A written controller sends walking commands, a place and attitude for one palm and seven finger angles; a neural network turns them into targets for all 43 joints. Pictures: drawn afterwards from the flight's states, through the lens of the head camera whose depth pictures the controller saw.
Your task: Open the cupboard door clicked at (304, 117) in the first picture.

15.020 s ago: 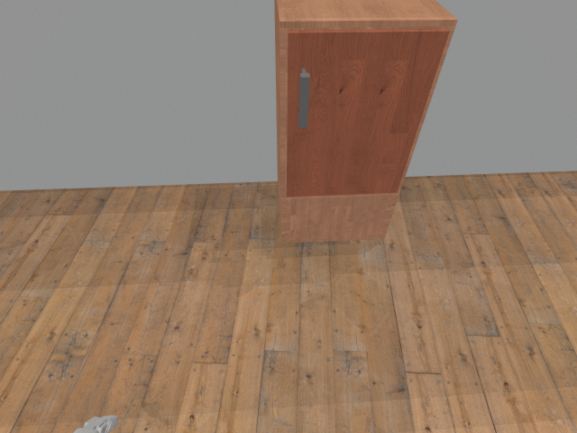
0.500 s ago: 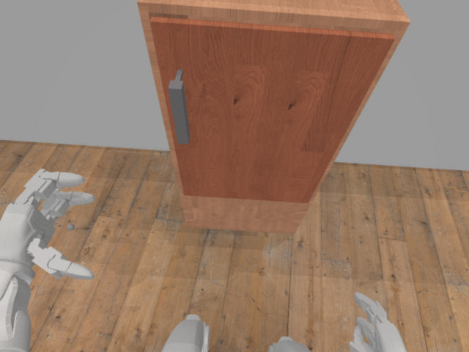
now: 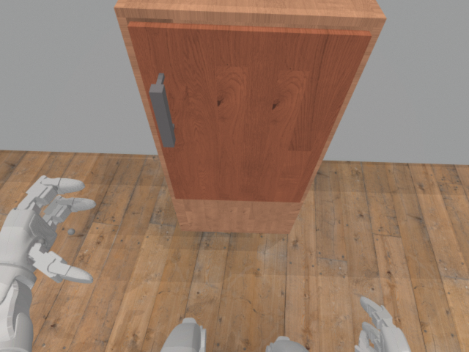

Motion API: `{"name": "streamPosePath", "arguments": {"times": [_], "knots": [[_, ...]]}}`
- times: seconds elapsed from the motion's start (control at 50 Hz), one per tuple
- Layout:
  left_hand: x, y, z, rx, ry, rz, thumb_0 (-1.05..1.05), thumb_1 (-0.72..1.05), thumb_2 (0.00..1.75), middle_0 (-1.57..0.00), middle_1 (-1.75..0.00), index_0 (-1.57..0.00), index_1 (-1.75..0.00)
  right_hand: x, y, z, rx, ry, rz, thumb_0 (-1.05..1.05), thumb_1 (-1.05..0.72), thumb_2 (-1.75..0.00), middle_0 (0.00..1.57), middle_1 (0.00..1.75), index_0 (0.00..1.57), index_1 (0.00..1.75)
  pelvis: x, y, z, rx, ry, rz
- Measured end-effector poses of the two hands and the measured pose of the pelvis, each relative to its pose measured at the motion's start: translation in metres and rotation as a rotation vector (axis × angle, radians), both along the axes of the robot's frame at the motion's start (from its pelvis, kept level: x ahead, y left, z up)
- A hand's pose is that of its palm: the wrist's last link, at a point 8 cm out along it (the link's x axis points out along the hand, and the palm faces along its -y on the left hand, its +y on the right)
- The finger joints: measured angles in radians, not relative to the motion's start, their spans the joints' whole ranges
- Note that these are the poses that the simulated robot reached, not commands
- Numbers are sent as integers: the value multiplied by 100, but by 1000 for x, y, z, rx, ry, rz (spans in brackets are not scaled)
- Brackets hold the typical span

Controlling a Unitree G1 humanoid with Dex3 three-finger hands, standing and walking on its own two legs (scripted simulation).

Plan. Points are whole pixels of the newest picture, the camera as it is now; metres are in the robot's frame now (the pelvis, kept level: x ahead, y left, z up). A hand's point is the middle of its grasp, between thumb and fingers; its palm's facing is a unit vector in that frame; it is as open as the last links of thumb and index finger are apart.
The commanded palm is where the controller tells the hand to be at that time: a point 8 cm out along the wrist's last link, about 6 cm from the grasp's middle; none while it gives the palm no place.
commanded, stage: raise the hand with hooked fingers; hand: left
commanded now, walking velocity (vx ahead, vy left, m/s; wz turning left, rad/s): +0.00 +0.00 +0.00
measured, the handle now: (165, 111) +0.58 +0.18 +0.04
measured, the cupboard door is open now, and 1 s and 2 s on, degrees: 0 0 0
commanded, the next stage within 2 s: move the hooked fingers beside the handle in 0.02 s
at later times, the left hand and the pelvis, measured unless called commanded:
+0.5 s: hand (91, 197) +0.35 +0.26 +0.06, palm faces +0.00 -1.00 -0.02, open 14.0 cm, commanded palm +0.33 +0.31 +0.05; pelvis -0.01 +0.01 -0.01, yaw +0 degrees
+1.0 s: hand (108, 165) +0.42 +0.25 +0.05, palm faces +0.02 -1.00 -0.01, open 14.0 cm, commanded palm +0.40 +0.30 +0.05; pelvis +0.00 +0.01 -0.01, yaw -1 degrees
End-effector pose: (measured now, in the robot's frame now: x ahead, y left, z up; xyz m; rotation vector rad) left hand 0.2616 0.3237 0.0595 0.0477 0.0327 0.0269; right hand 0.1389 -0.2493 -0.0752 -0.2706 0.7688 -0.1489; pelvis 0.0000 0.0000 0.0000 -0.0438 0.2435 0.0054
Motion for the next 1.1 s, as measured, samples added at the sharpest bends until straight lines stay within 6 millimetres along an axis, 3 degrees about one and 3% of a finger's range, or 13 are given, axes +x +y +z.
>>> {"name": "streamPosePath", "arguments": {"times": [0.24,0.36,0.56,0.76,1.1], "knots": [[4,2,-2,-18,-27,6,-1,-50,30,-30,-120,-30,-120,2,5,-3,-4,-11,20,2,-90,-90,20,30,20,30,-5,3,-3,-4,-1,5],[29,-6,-8,-33,-30,-24,-1,-50,30,-30,-120,-30,-120,-6,5,-7,-25,17,11,2,-90,-90,20,30,20,30,-10,5,-7,-7,8,6],[73,-10,-2,-28,-25,-24,-1,-50,30,-30,-120,-30,-120,-35,6,-13,-21,104,-45,1,-90,-90,20,30,20,30,-8,11,-6,-6,30,-9],[101,-16,-8,-29,-18,-16,-1,-50,30,-30,-120,-30,-120,-61,2,-22,-21,218,-86,1,-90,-90,20,30,20,30,-4,14,-7,-5,55,-18],[149,-19,-9,-36,-17,-11,-1,-50,30,-30,-120,-30,-120,-82,-6,-33,-42,321,-123,1,-90,-90,20,30,20,30,-7,12,-16,-11,92,-18]]}}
